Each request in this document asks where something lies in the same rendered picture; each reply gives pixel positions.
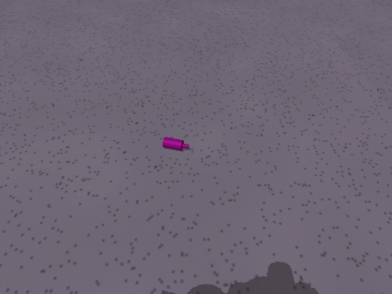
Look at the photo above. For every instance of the bottle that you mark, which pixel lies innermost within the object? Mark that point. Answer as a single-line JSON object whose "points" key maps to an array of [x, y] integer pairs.
{"points": [[174, 143]]}

